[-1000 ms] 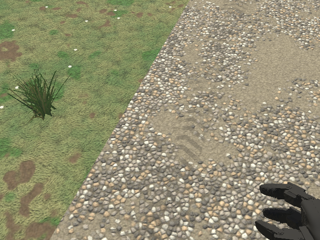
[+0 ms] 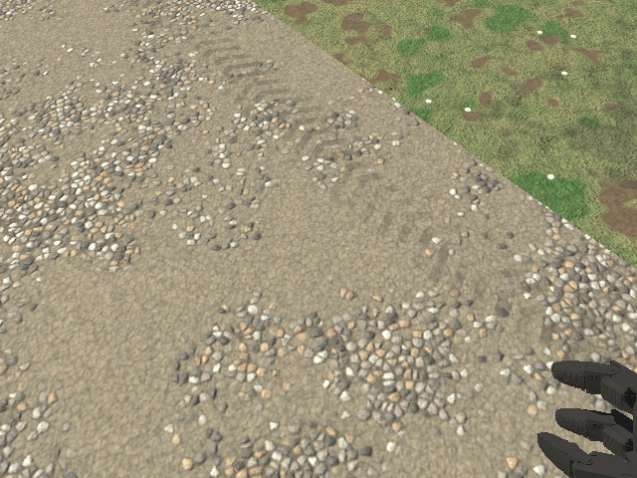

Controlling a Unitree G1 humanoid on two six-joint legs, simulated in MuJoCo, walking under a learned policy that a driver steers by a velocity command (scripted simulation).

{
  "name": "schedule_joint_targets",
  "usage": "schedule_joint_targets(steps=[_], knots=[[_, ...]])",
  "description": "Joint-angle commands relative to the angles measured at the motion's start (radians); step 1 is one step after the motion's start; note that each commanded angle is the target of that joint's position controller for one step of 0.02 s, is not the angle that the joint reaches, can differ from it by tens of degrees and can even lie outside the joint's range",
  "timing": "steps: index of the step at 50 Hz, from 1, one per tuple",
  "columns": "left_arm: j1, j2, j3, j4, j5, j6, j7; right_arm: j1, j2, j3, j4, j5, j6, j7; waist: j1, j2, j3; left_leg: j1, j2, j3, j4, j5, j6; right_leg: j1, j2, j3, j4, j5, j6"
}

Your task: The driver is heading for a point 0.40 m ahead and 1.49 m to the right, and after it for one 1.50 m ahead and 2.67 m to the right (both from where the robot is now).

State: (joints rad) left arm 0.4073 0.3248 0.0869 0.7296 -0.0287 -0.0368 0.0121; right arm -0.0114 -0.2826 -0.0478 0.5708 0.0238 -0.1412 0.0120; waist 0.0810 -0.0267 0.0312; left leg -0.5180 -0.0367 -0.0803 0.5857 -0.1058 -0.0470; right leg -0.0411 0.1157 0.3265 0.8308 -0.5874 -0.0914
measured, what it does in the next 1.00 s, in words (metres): walks ahead, turning right: right foot, then left foot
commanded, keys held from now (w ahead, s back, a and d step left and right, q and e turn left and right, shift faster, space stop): w+e+shift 1.00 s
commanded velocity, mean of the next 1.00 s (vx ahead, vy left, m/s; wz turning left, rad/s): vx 1.00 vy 0.00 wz -1.00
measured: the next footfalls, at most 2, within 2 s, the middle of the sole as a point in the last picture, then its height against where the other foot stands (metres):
right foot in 0.46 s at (444, 459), level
left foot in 0.90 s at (476, 280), level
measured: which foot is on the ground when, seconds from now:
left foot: down 0.00-0.44, up 0.46-0.88, down 0.90-1.00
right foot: up 0.00-0.44, down 0.46-0.90, up 0.92-1.00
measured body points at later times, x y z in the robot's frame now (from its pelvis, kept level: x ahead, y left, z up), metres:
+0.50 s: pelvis +0.39 -0.06 -0.01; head +0.40 -0.09 +0.43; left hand +0.70 +0.07 -0.07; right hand +0.27 -0.31 -0.15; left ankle +0.19 +0.17 -0.62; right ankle +0.49 -0.15 -0.71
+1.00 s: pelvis +0.78 -0.26 +0.01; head +0.79 -0.30 +0.46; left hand +1.07 -0.16 -0.09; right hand +0.67 -0.56 -0.07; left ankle +0.95 -0.23 -0.70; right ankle +0.59 -0.19 -0.59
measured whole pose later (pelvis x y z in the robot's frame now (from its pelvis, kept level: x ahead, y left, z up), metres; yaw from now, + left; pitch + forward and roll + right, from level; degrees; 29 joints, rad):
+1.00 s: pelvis +0.78 -0.26 +0.01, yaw -59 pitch +1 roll +3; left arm 0.33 0.31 0.06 0.72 -0.04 -0.03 0.01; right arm 0.13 -0.28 -0.05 0.61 0.00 -0.11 0.01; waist 0.03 -0.03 0.06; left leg -0.41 -0.01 -0.01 0.61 -0.22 -0.05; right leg -0.32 0.05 0.14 1.33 -0.42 -0.07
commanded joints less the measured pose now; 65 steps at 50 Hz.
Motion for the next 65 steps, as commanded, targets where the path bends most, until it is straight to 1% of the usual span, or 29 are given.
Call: schedule_joint_targets(steps=[1, 3, 4, 8, 16, 19, 22, 23, 24, 25, 26, 27, 28, 29, 32, 35, 37, 41, 43, 45, 46, 47, 48, 49, 50, 51, 54, 62, 65], knots=[[0.071, -0.003, -0.048, -0.122, -0.064, -0.014, -0.001, 0.381, -0.201, -0.076, 0.010, -0.035, 0.010, 0.007, -0.159, 0.457, -0.348, 0.977, 0.450, -0.900, -0.333, -0.888, 0.217, -0.812, -0.099, -0.124, 0.669, 0.117, 0.033], [-0.145, 0.089, -0.023, -0.145, -0.002, -0.006, -0.001, 0.323, -0.131, -0.059, 0.030, -0.028, 0.031, -0.006, -0.191, 0.094, -0.127, 0.704, 0.359, -0.528, -0.320, -0.518, 0.160, -0.782, -0.162, -0.199, 0.627, 0.239, 0.035], [-0.188, 0.075, -0.022, -0.168, 0.012, -0.009, -0.008, 0.310, -0.130, -0.057, 0.054, -0.038, 0.034, -0.008, -0.168, 0.066, -0.061, 0.597, 0.329, -0.418, -0.323, -0.377, 0.164, -0.755, -0.198, -0.196, 0.569, 0.271, 0.032], [-0.199, 0.011, -0.029, -0.198, -0.024, 0.023, -0.026, 0.289, -0.064, -0.038, 0.129, -0.014, 0.020, -0.004, -0.104, 0.116, 0.023, 0.460, 0.293, -0.156, -0.382, -0.181, 0.158, -0.763, -0.287, -0.207, 0.508, 0.288, 0.019], [-0.404, 0.019, -0.038, -0.247, -0.011, 0.004, -0.068, 0.351, -0.146, -0.038, 0.192, -0.041, 0.025, -0.018, -0.142, 0.003, 0.154, 0.486, 0.238, 0.232, -0.470, 0.169, 0.110, -0.803, -0.245, -0.349, 0.169, 0.650, 0.019], [-0.462, 0.033, -0.032, -0.270, -0.018, -0.012, -0.096, 0.387, -0.223, -0.047, 0.208, -0.042, 0.042, -0.031, -0.125, 0.057, 0.116, 0.555, 0.236, 0.324, -0.381, 0.786, 0.056, -0.607, -0.138, -0.498, -0.011, 0.640, -0.030], [-0.142, 0.143, 0.031, -0.205, -0.034, 0.009, -0.090, 0.327, -0.305, -0.068, 0.178, -0.037, 0.076, -0.048, 0.090, 0.198, -0.071, 0.563, 0.296, 0.321, 0.051, 1.373, 0.084, -0.222, -0.039, -0.526, 0.005, 0.456, -0.087], [0.136, 0.221, 0.075, -0.124, -0.028, 0.021, -0.076, 0.251, -0.290, -0.067, 0.142, -0.026, 0.073, -0.043, 0.218, 0.158, -0.175, 0.373, 0.265, 0.296, 0.370, 1.232, 0.093, 0.142, -0.049, -0.438, -0.106, 0.496, -0.143], [0.202, 0.229, 0.075, -0.065, -0.035, 0.033, -0.053, 0.238, -0.149, -0.030, 0.132, -0.031, 0.051, -0.032, 0.183, -0.074, -0.117, 0.073, 0.085, 0.271, 0.801, 0.021, 0.064, 0.332, -0.129, -0.260, -0.161, 0.485, -0.185], [0.071, 0.271, 0.060, -0.134, 0.002, 0.009, -0.053, 0.357, -0.027, 0.015, 0.038, -0.014, 0.000, -0.019, -0.021, -0.346, -0.265, -0.292, -0.047, 0.078, 1.094, -0.471, 0.052, 0.536, -0.313, 0.333, -0.339, 0.226, -0.393], [0.076, 0.195, 0.051, -0.157, 0.018, -0.013, -0.052, 0.242, -0.139, 0.005, -0.001, 0.001, -0.047, -0.009, 0.058, -0.179, -0.333, -0.366, -0.001, -0.084, 1.028, -0.351, 0.099, 0.512, -0.369, 0.561, -0.553, -0.065, -0.384], [0.060, 0.162, 0.041, -0.146, 0.028, -0.035, -0.054, 0.159, -0.152, 0.000, -0.023, 0.027, -0.059, -0.009, 0.025, -0.037, -0.179, -0.372, 0.031, -0.078, 0.925, -0.292, 0.116, 0.352, -0.368, 0.542, -0.622, -0.083, -0.330], [-0.004, 0.142, 0.033, -0.142, 0.028, -0.052, -0.061, 0.161, -0.133, 0.003, -0.008, 0.015, -0.056, -0.015, -0.047, 0.125, -0.077, -0.297, 0.071, -0.082, 0.815, -0.239, 0.108, 0.151, -0.340, 0.462, -0.628, 0.009, -0.292], [-0.069, 0.120, 0.025, -0.146, 0.028, -0.061, -0.059, 0.200, -0.121, 0.000, 0.017, -0.005, -0.039, -0.017, -0.102, 0.142, -0.031, -0.210, 0.102, -0.091, 0.739, -0.209, 0.085, 0.009, -0.283, 0.353, -0.614, 0.101, -0.270], [-0.130, 0.079, 0.008, -0.139, 0.012, -0.058, -0.034, 0.214, -0.132, -0.010, 0.029, -0.032, 0.011, -0.016, -0.148, 0.074, 0.051, -0.097, 0.138, -0.063, 0.544, -0.177, 0.010, -0.240, -0.181, 0.152, -0.636, 0.260, -0.252], [-0.095, 0.084, 0.010, -0.109, 0.005, -0.048, -0.001, 0.009, -0.059, 0.012, -0.041, -0.054, 0.015, -0.014, -0.072, 0.040, 0.101, 0.004, 0.090, 0.015, 0.242, 0.078, -0.033, -0.409, -0.090, 0.013, -0.624, 0.404, -0.209], [-0.060, 0.106, 0.020, -0.085, -0.001, -0.038, 0.003, -0.071, -0.029, 0.017, -0.071, -0.039, 0.010, -0.005, -0.020, 0.005, 0.078, 0.139, 0.040, 0.044, 0.066, 0.224, -0.039, -0.464, -0.070, -0.005, -0.613, 0.351, -0.160], [-0.021, 0.093, 0.025, -0.047, -0.023, -0.036, 0.011, -0.109, -0.113, -0.023, -0.095, 0.014, -0.001, -0.001, -0.002, -0.071, 0.044, 0.164, 0.037, -0.045, -0.092, 0.216, -0.040, -0.250, -0.121, 0.116, -0.506, 0.281, -0.116], [-0.027, 0.094, 0.031, -0.037, -0.014, -0.022, 0.014, -0.019, -0.161, -0.051, -0.080, 0.023, -0.009, -0.002, -0.063, -0.103, -0.008, 0.229, 0.036, -0.032, -0.093, 0.104, -0.013, -0.131, -0.155, 0.144, -0.378, 0.492, -0.092], [-0.095, 0.038, 0.002, -0.078, 0.039, -0.014, -0.006, 0.428, -0.216, -0.084, -0.010, 0.024, 0.003, -0.023, -0.293, -0.085, -0.318, 0.780, 0.157, -0.093, 0.064, -0.098, 0.044, -0.297, -0.097, 0.050, 0.144, 0.629, -0.019], [0.138, -0.114, -0.042, -0.120, -0.017, -0.024, -0.016, 0.487, -0.313, -0.091, 0.022, -0.034, 0.006, -0.008, -0.141, 0.461, -0.525, 1.127, 0.451, -0.728, -0.169, -0.543, 0.230, -0.643, 0.032, -0.049, 0.547, -0.007, 0.029], [0.096, -0.024, -0.049, -0.111, -0.062, -0.020, -0.005, 0.441, -0.236, -0.080, 0.009, -0.034, 0.010, 0.008, -0.166, 0.503, -0.452, 1.065, 0.482, -0.932, -0.302, -0.879, 0.234, -0.799, -0.086, -0.111, 0.671, 0.092, 0.030], [-0.050, 0.063, -0.030, -0.117, -0.042, -0.013, -0.001, 0.378, -0.153, -0.065, -0.006, -0.022, 0.020, -0.003, -0.210, 0.338, -0.273, 0.917, 0.430, -0.746, -0.318, -0.775, 0.197, -0.842, -0.119, -0.168, 0.688, 0.182, 0.036], [-0.137, 0.089, -0.022, -0.128, -0.013, -0.011, -0.002, 0.353, -0.138, -0.058, 0.016, -0.029, 0.034, -0.009, -0.209, 0.146, -0.170, 0.780, 0.383, -0.563, -0.307, -0.556, 0.172, -0.813, -0.155, -0.198, 0.654, 0.226, 0.037], [-0.210, 0.081, -0.020, -0.153, 0.010, -0.014, -0.007, 0.344, -0.134, -0.056, 0.041, -0.041, 0.041, -0.011, -0.197, 0.073, -0.086, 0.655, 0.345, -0.422, -0.303, -0.362, 0.165, -0.781, -0.190, -0.208, 0.597, 0.247, 0.033], [-0.210, 0.061, -0.018, -0.164, 0.000, -0.009, -0.017, 0.320, -0.115, -0.048, 0.062, -0.051, 0.037, -0.016, -0.157, 0.098, -0.044, 0.562, 0.324, -0.328, -0.317, -0.260, 0.164, -0.732, -0.229, -0.194, 0.555, 0.270, 0.028], [-0.225, -0.001, -0.029, -0.189, -0.028, 0.024, -0.025, 0.295, -0.048, -0.031, 0.118, -0.018, 0.029, -0.007, -0.111, 0.126, 0.021, 0.475, 0.306, -0.143, -0.367, -0.135, 0.162, -0.756, -0.285, -0.213, 0.502, 0.246, 0.016], [-0.429, 0.011, -0.041, -0.248, -0.006, 0.007, -0.073, 0.319, -0.176, -0.051, 0.175, -0.031, 0.031, -0.020, -0.128, 0.008, 0.150, 0.472, 0.256, 0.256, -0.484, 0.211, 0.118, -0.722, -0.243, -0.373, 0.098, 0.632, 0.006], [-0.414, 0.067, -0.014, -0.252, -0.015, -0.002, -0.086, 0.358, -0.265, -0.065, 0.186, -0.032, 0.052, -0.028, -0.070, 0.107, 0.068, 0.574, 0.259, 0.327, -0.319, 0.988, 0.090, -0.496, -0.100, -0.516, -0.001, 0.563, -0.041]])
